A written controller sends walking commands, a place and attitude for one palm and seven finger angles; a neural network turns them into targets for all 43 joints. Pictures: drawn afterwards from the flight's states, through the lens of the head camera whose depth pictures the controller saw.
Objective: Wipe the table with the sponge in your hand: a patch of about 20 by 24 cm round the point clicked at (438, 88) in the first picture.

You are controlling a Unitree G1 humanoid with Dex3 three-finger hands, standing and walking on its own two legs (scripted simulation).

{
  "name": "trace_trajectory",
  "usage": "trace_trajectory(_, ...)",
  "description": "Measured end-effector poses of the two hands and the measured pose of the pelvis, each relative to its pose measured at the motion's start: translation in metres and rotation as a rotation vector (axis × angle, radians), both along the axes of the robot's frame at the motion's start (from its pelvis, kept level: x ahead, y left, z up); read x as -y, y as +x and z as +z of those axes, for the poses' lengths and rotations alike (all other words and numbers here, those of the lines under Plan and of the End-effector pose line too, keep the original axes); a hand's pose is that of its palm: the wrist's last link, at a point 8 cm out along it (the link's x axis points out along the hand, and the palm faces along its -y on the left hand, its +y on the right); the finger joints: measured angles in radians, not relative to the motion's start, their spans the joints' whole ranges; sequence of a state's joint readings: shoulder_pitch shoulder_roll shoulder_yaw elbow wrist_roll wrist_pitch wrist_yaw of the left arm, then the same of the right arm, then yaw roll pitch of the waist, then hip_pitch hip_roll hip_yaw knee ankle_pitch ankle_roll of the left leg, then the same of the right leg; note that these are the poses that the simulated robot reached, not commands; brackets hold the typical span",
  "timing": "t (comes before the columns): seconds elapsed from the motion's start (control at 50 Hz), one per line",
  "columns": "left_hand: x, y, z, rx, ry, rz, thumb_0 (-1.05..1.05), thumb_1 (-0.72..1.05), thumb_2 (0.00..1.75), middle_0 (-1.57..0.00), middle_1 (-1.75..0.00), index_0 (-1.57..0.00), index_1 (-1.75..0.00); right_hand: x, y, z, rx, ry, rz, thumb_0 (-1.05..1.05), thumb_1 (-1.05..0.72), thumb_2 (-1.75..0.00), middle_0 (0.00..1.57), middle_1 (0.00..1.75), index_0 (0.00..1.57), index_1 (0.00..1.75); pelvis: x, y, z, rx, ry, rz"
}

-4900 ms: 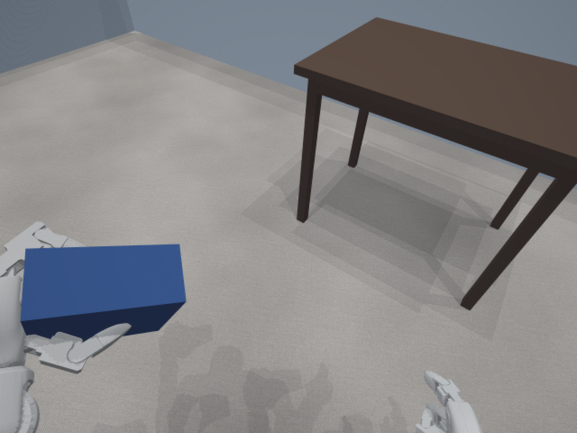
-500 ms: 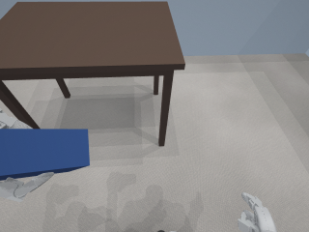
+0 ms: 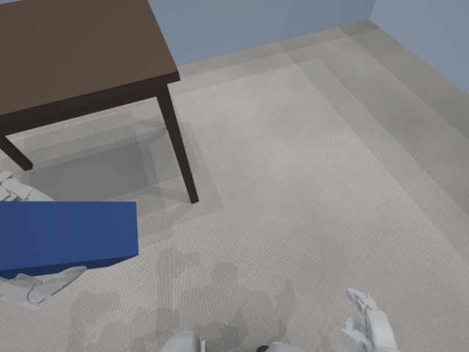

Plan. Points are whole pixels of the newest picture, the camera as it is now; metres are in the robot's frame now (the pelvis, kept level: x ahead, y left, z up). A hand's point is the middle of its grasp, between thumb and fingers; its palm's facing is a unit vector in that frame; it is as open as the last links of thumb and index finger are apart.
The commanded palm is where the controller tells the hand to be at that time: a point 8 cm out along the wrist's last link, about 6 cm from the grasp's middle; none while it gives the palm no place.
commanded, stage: take the last steps up to it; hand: left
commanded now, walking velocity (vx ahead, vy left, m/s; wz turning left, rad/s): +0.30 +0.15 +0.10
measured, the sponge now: (84, 240) +0.24 +0.19 +0.14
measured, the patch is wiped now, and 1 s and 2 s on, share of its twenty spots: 0.00 0.00 0.00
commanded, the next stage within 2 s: come to a stop and stand still in 1.54 s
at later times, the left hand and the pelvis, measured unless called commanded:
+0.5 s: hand (29, 246) +0.22 +0.23 +0.17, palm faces +0.44 -0.79 -0.42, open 10.1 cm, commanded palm +0.16 +0.28 +0.18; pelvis +0.01 -0.01 -0.01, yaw +2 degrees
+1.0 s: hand (7, 160) +0.34 +0.30 +0.18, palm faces +0.40 -0.81 -0.43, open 10.1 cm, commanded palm +0.27 +0.34 +0.18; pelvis +0.11 +0.06 +0.00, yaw +0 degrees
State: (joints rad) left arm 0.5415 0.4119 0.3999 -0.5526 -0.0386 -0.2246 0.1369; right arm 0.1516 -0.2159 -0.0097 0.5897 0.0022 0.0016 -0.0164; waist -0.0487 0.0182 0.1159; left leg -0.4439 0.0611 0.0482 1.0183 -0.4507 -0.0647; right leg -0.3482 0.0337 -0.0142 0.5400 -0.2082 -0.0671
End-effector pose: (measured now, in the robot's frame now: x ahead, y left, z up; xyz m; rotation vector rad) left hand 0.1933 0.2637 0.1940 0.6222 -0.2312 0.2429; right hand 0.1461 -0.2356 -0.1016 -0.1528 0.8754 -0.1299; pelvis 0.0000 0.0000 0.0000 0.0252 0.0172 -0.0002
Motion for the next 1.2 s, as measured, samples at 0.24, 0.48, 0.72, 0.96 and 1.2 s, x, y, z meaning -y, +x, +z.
trace_trajectory(0.24, -0.021, -0.038, -0.002, 0.136, -0.087, 0.056, 0.00, -0.49, 0.98, -0.75, -1.34, -0.76, -1.33, 0.035, -0.025, 0.034, 0.059, -0.177, -0.051, 0.01, -0.91, -0.90, 0.20, 0.30, 0.20, 0.30, -0.004, -0.006, 0.000, 0.023, -0.020, 0.011)
trace_trajectory(0.48, -0.005, -0.018, -0.007, 0.138, -0.085, 0.118, -0.01, -0.49, 0.98, -0.75, -1.34, -0.75, -1.34, -0.023, 0.012, -0.004, 0.108, 0.033, 0.070, 0.01, -0.90, -0.90, 0.21, 0.30, 0.20, 0.30, 0.009, 0.009, -0.009, 0.038, -0.039, 0.030)
trace_trajectory(0.72, -0.024, 0.017, -0.008, 0.013, -0.055, 0.095, -0.01, -0.49, 0.98, -0.75, -1.34, -0.75, -1.34, -0.003, 0.043, 0.013, -0.022, -0.068, 0.049, 0.01, -0.90, -0.90, 0.21, 0.30, 0.21, 0.30, -0.008, 0.045, 0.010, -0.004, 0.008, 0.043)
trace_trajectory(0.96, -0.081, 0.094, -0.005, 0.145, -0.076, 0.069, -0.01, -0.49, 0.99, -0.75, -1.34, -0.76, -1.34, -0.065, 0.115, 0.021, 0.106, -0.055, -0.008, 0.01, -0.91, -0.90, 0.20, 0.30, 0.20, 0.30, -0.059, 0.101, -0.003, 0.010, -0.019, 0.015)
trace_trajectory(1.2, -0.072, 0.143, 0.007, 0.095, 0.032, 0.079, -0.01, -0.49, 0.99, -0.75, -1.34, -0.76, -1.34, -0.098, 0.171, -0.021, 0.040, 0.073, 0.059, 0.01, -0.90, -0.90, 0.21, 0.30, 0.21, 0.30, -0.060, 0.170, -0.012, 0.012, -0.030, 0.044)
